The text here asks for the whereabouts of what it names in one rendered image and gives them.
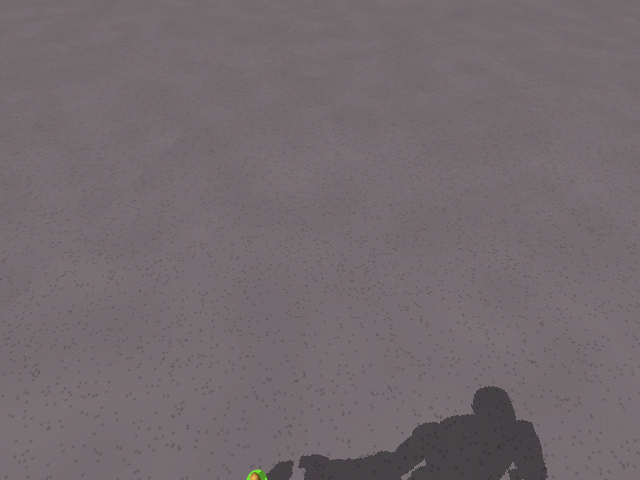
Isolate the bottle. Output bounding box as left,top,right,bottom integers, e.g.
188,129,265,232
246,470,268,480

